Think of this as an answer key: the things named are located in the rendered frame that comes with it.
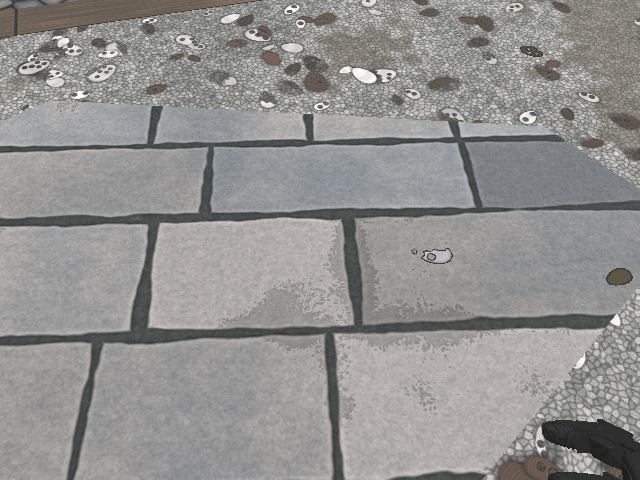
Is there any right robot hand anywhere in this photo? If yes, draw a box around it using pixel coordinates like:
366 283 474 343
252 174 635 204
542 419 640 480

